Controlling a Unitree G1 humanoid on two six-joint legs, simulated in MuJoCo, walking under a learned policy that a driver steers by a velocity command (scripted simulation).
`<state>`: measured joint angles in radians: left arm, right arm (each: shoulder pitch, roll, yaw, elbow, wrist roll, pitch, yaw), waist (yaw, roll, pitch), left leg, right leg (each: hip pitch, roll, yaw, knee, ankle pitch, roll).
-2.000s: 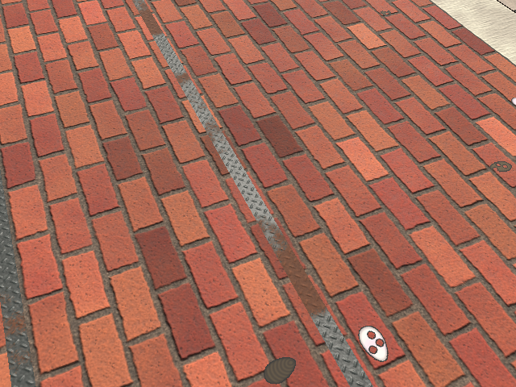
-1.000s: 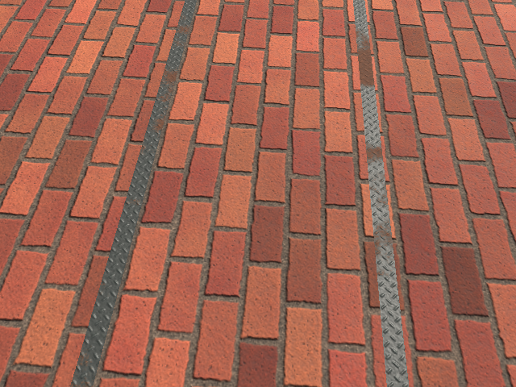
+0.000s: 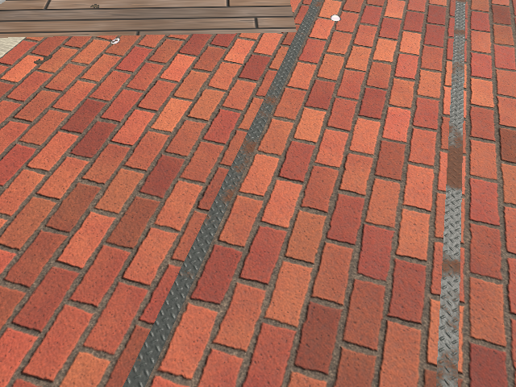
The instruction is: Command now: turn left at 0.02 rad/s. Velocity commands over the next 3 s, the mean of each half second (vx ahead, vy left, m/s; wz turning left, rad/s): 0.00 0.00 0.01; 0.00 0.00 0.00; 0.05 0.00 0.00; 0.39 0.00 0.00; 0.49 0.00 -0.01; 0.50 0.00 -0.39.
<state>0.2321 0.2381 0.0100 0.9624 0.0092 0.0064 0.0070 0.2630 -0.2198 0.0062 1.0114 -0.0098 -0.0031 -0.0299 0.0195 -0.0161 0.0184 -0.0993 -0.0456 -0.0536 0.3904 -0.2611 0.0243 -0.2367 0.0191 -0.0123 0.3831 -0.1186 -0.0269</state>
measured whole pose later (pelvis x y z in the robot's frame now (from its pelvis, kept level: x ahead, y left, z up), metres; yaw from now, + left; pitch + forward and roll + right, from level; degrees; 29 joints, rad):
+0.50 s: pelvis +0.02 +0.01 +0.00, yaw +0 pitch -2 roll +0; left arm 0.25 0.18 0.00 1.13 0.01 0.01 0.03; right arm 0.29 -0.17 0.02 1.13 -0.01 -0.01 -0.04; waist 0.01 -0.01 0.03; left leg -0.06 -0.05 -0.04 0.37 -0.29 0.04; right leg -0.21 0.01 0.00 0.39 -0.16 -0.01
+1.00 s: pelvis +0.03 +0.02 +0.00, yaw +0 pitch -1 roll +0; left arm 0.27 0.15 0.00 1.18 0.01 0.01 0.04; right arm 0.34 -0.14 0.02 1.15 -0.01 -0.02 -0.05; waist 0.01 0.00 0.03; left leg -0.05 -0.06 -0.04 0.37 -0.30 0.05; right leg -0.20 0.01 0.01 0.40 -0.18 0.00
